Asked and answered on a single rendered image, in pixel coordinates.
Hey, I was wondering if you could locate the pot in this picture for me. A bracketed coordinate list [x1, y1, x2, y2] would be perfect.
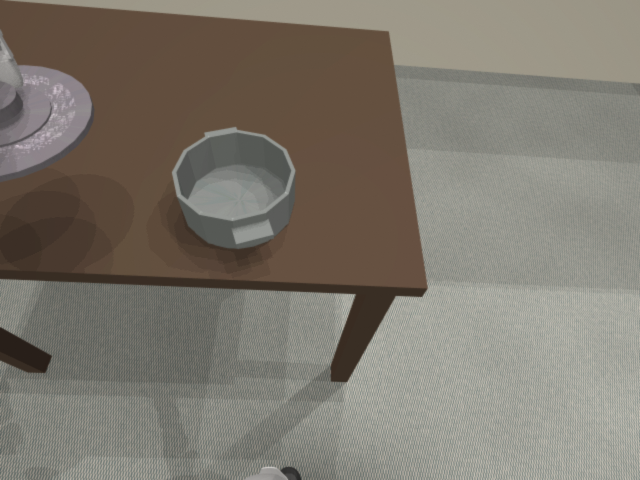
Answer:
[172, 127, 295, 249]

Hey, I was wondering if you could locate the robot left hand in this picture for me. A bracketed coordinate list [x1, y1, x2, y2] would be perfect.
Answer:
[0, 30, 23, 89]

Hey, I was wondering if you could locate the knob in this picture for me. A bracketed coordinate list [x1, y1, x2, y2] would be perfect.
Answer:
[0, 81, 23, 123]

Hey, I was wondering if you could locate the table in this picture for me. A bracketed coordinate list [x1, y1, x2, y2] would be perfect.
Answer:
[0, 0, 428, 382]

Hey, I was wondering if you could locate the lid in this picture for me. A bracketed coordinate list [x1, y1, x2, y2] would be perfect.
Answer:
[0, 65, 95, 182]

